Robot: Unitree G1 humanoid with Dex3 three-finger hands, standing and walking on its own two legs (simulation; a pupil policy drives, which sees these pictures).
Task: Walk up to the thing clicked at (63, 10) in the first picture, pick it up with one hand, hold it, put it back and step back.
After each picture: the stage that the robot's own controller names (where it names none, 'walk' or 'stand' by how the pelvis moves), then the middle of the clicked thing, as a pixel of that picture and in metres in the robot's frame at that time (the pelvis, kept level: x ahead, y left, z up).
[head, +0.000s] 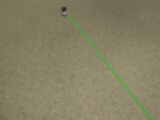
stand; (64, 11) +2.03 +0.21 -0.72
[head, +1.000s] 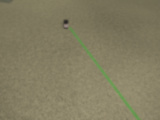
walk; (65, 24) +1.91 +0.14 -0.71
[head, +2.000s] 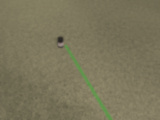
walk; (60, 42) +1.30 +0.17 -0.71
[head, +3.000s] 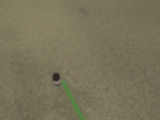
walk; (56, 79) +0.83 +0.18 -0.71
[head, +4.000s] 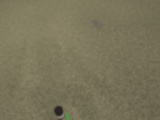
walk; (59, 113) +0.52 +0.20 -0.69
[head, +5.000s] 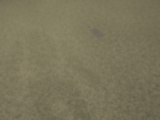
stand; out of the picture +0.38 +0.15 -0.71
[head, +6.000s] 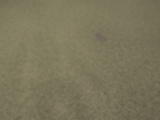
stand; out of the picture +0.37 +0.15 -0.72
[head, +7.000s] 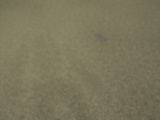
stand; out of the picture +0.40 +0.15 -0.73
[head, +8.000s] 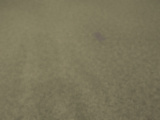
stand; out of the picture +0.39 +0.17 -0.73
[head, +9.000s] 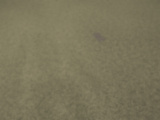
stand; out of the picture +0.38 +0.17 -0.73
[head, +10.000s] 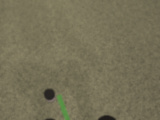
go down; (50, 95) +0.42 +0.15 -0.56
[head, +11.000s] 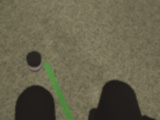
go down; (34, 62) +0.48 +0.17 -0.32
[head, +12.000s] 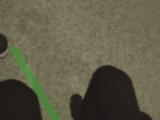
close in; out of the picture +0.47 +0.20 -0.26
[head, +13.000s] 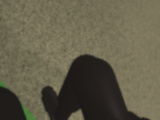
close; out of the picture +0.47 +0.23 -0.23
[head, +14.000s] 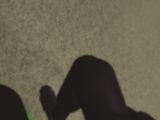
lift; out of the picture +0.45 +0.22 -0.24
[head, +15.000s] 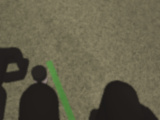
lift; (40, 76) +0.40 +0.15 -0.31
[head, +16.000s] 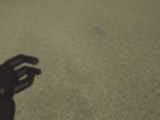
go down; out of the picture +0.34 +0.11 -0.65
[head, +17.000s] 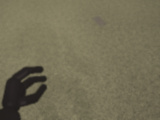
stand; out of the picture +0.32 +0.13 -0.67
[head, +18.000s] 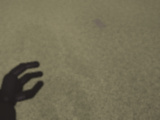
stand; out of the picture +0.32 +0.13 -0.67
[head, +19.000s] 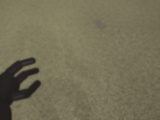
stand; out of the picture +0.32 +0.13 -0.67
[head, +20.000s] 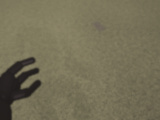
stand; out of the picture +0.32 +0.13 -0.68
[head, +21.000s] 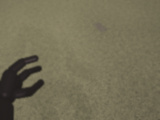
stand; out of the picture +0.32 +0.12 -0.67
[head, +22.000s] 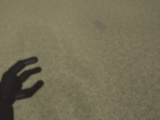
stand; out of the picture +0.32 +0.13 -0.67
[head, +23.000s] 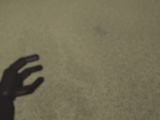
stand; out of the picture +0.32 +0.13 -0.68
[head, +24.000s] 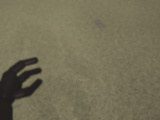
stand; out of the picture +0.32 +0.12 -0.68
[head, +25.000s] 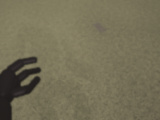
stand; out of the picture +0.32 +0.13 -0.68
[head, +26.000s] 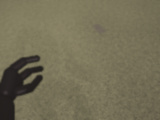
stand; out of the picture +0.32 +0.13 -0.68
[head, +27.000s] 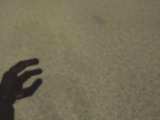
stand; out of the picture +0.32 +0.12 -0.67
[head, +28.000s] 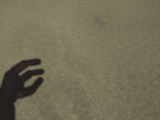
stand; out of the picture +0.32 +0.13 -0.67
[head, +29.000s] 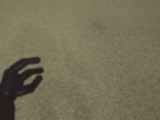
stand; out of the picture +0.32 +0.12 -0.68
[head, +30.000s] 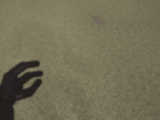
stand; out of the picture +0.32 +0.13 -0.67
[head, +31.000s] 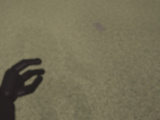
stand; out of the picture +0.31 +0.12 -0.68
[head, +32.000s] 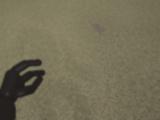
stand; out of the picture +0.32 +0.13 -0.68
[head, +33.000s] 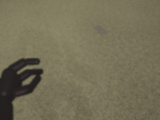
close; out of the picture +0.32 +0.12 -0.68
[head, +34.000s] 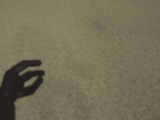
stand; out of the picture +0.31 +0.12 -0.68
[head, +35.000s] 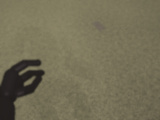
stand; out of the picture +0.32 +0.12 -0.68
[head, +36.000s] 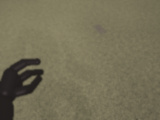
stand; out of the picture +0.31 +0.12 -0.68
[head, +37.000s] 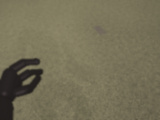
stand; out of the picture +0.32 +0.13 -0.68
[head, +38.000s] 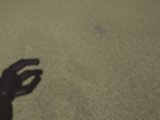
stand; out of the picture +0.31 +0.13 -0.68
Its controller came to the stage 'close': yes
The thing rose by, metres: 0.01
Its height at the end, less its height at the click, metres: +0.00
